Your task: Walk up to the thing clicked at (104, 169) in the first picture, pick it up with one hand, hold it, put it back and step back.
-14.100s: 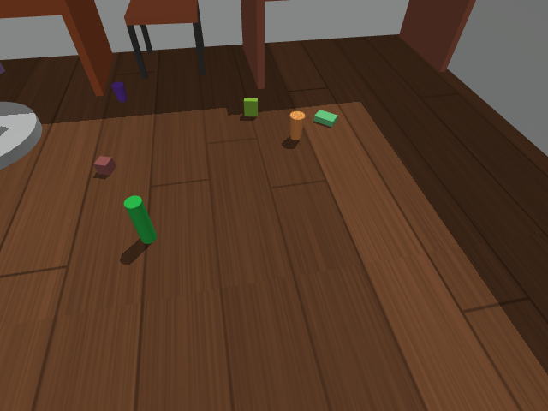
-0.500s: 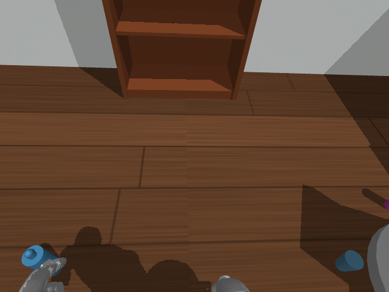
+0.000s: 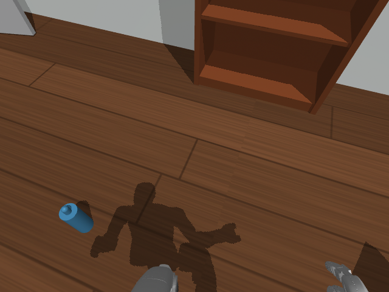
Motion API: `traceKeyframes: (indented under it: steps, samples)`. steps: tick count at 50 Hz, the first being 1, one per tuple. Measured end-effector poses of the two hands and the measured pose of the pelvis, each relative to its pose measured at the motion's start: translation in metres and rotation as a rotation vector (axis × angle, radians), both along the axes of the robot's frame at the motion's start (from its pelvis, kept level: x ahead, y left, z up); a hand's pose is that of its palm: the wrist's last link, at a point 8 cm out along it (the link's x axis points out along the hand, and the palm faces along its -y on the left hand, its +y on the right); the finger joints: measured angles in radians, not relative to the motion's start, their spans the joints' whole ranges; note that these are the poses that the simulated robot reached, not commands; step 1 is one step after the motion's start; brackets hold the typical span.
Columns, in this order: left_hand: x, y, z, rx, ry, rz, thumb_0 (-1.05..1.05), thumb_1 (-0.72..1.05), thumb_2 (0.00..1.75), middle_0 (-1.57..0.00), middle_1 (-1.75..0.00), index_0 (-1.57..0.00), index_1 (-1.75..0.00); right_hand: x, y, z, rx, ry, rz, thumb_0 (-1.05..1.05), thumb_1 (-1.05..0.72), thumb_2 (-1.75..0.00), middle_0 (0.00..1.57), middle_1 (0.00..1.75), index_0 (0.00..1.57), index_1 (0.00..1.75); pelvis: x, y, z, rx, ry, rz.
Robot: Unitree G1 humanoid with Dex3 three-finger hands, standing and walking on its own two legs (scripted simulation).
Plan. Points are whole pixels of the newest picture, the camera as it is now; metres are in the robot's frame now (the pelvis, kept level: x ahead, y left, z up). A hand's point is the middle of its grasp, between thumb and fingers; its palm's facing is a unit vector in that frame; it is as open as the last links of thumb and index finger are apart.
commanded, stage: walk up
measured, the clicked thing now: out of the picture -0.88 -0.57 -0.72
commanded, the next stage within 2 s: stand in 1.34 s
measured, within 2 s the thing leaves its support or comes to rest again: neither
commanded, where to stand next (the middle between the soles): +0.02 +0.04 m, yaw +13 degrees
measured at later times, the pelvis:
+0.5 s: pelvis -0.03 -0.01 +0.00, yaw +13 degrees
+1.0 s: pelvis -0.03 +0.04 +0.00, yaw +17 degrees
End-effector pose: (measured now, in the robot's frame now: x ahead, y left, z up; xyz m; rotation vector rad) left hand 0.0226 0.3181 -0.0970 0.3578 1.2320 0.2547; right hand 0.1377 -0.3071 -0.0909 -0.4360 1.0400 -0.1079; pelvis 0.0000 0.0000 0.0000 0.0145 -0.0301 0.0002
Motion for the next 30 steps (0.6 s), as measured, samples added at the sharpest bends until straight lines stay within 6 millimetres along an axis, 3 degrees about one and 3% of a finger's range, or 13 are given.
traceKeyframes:
  steps: [5,10,13,18,24,27,30]
  samples:
    - [0.009,0.0,-0.011,-0.005,-0.018,0.051,0.0,0.9,0.9,-0.21,-0.3,-0.21,-0.3,0.029,0.014,-0.006,0.014,-0.055,0.041,0.01,-0.9,-0.9,0.2,0.3,0.2,0.3,0.002,0.001,-0.008,0.005,-0.021,0.053]
    - [0.023,-0.006,-0.001,0.024,-0.085,0.052,0.0,0.9,0.9,-0.21,-0.3,-0.21,-0.3,0.039,0.016,-0.008,0.042,-0.081,0.055,0.01,-0.9,-0.9,0.21,0.3,0.21,0.3,0.0,-0.008,-0.007,-0.004,-0.011,0.089]
    - [0.02,-0.008,0.005,0.075,-0.124,0.053,0.0,0.9,0.9,-0.21,-0.3,-0.21,-0.3,0.042,0.008,-0.018,0.059,-0.089,0.079,0.01,-0.9,-0.9,0.21,0.3,0.21,0.3,-0.004,-0.019,-0.015,-0.008,-0.005,0.114]
    - [-0.016,-0.006,0.02,0.146,-0.112,0.089,0.0,0.9,0.9,-0.21,-0.3,-0.21,-0.3,0.036,0.0,-0.027,0.059,-0.039,0.084,0.01,-0.9,-0.9,0.21,0.3,0.2,0.3,-0.014,-0.023,-0.013,-0.004,-0.017,0.159]
    - [-0.06,0.014,0.043,0.192,-0.062,0.141,0.0,0.9,0.89,-0.21,-0.3,-0.21,-0.3,0.007,-0.002,-0.024,0.052,0.068,0.094,0.01,-0.91,-0.9,0.2,0.3,0.2,0.3,-0.025,-0.012,0.001,0.009,-0.009,0.216]
    - [-0.081,0.032,0.042,0.195,-0.05,0.16,0.0,0.9,0.9,-0.21,-0.3,-0.21,-0.3,-0.007,0.004,-0.024,0.025,0.13,0.107,0.01,-0.91,-0.9,0.2,0.3,0.2,0.3,-0.029,-0.002,0.001,0.005,-0.005,0.242]
    - [-0.099,0.054,0.029,0.18,-0.038,0.192,0.0,0.9,0.9,-0.21,-0.3,-0.21,-0.3,-0.015,0.016,-0.023,-0.013,0.152,0.12,0.01,-0.91,-0.9,0.2,0.3,0.2,0.3,-0.033,0.014,-0.007,-0.003,-0.001,0.262]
